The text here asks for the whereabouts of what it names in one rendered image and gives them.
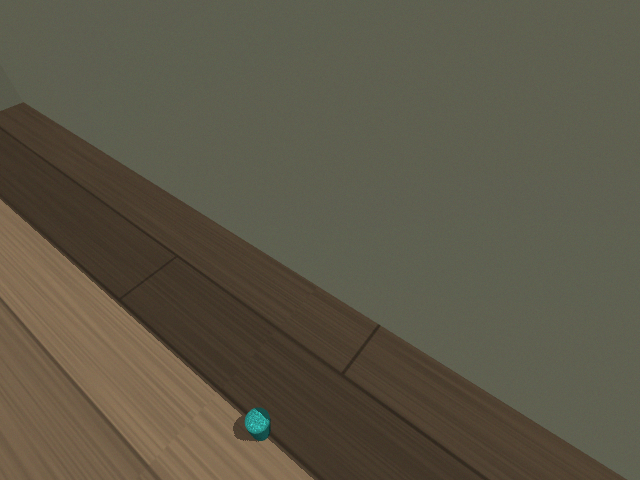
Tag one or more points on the cup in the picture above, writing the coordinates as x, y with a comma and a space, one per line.
257, 423

